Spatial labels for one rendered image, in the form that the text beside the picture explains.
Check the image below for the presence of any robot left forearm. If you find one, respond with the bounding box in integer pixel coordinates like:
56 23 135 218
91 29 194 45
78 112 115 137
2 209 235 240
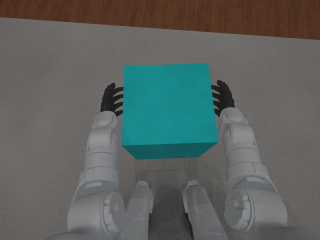
67 111 121 230

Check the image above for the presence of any right robot upper arm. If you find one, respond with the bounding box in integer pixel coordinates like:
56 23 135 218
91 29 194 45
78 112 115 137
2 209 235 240
224 185 320 240

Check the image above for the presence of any left robot hand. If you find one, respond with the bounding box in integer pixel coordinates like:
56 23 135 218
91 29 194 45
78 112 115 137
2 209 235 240
100 83 124 117

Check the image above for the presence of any right robot foot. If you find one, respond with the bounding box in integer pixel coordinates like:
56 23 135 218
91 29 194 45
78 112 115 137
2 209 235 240
184 208 194 240

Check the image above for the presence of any left robot upper arm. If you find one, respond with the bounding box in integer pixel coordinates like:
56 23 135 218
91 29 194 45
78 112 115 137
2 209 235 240
44 189 127 240

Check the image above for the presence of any robot left shin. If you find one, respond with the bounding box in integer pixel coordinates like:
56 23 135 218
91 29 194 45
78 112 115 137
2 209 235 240
130 181 149 195

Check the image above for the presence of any robot right forearm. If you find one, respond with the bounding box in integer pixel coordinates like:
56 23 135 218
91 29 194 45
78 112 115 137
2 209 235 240
218 107 288 221

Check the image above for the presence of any carton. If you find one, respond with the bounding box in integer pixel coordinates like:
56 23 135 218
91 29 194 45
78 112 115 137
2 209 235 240
122 63 219 160

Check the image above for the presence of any right robot hand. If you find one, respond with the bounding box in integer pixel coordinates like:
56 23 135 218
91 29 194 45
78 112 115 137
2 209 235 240
211 80 235 117

